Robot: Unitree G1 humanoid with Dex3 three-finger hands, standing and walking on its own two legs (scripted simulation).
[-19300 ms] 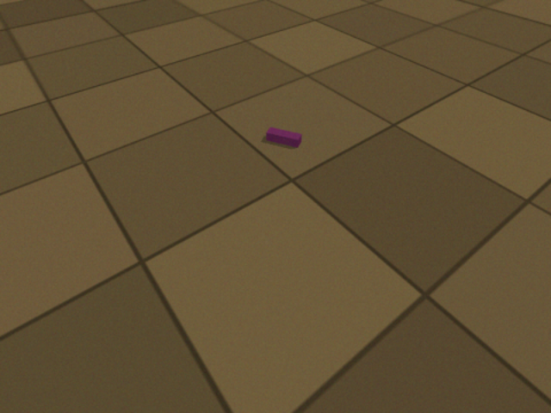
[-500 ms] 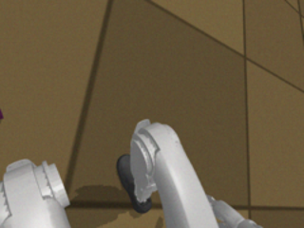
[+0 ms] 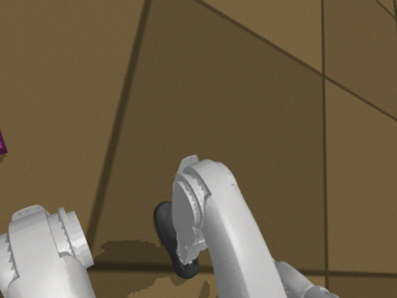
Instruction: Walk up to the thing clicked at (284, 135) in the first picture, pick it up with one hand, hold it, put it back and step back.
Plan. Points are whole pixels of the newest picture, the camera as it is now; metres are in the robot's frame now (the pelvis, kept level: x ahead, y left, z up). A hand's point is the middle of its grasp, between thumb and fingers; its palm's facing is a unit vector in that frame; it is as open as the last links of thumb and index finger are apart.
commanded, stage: close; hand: left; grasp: from above
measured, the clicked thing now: out of the picture +0.44 +0.33 -0.27
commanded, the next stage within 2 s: settle in 0.24 s
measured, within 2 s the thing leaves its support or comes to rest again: leaves its support in 0.70 s
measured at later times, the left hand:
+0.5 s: hand out of the picture +0.43 +0.33 -0.24, palm faces -0.44 -0.13 -0.89, open 9.3 cm
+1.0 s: hand out of the picture +0.43 +0.35 -0.18, palm faces -0.43 -0.09 -0.90, open 9.2 cm
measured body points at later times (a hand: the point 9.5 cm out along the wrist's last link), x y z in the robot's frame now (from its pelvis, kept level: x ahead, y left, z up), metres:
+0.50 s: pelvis +0.00 +0.00 +0.00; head +0.27 +0.14 +0.34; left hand +0.45 +0.34 -0.19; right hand +0.06 -0.25 -0.05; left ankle +0.06 +0.12 -0.27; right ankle +0.12 -0.12 -0.27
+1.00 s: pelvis +0.01 +0.00 +0.02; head +0.25 +0.12 +0.38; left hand +0.45 +0.35 -0.13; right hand +0.10 -0.26 -0.06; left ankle +0.06 +0.12 -0.27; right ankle +0.12 -0.12 -0.26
